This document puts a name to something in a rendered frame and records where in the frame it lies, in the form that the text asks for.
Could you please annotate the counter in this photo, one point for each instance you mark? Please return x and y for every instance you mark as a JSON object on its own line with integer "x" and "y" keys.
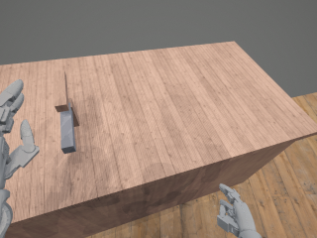
{"x": 153, "y": 129}

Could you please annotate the tap lever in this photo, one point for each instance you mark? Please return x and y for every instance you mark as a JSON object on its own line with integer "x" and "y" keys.
{"x": 67, "y": 137}

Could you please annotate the robot left hand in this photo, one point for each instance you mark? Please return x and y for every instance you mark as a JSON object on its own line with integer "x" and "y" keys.
{"x": 11, "y": 99}

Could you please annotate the left robot forearm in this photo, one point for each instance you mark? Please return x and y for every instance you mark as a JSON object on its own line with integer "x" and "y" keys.
{"x": 6, "y": 212}

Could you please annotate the robot right hand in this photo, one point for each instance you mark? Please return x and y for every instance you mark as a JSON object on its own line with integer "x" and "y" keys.
{"x": 239, "y": 217}

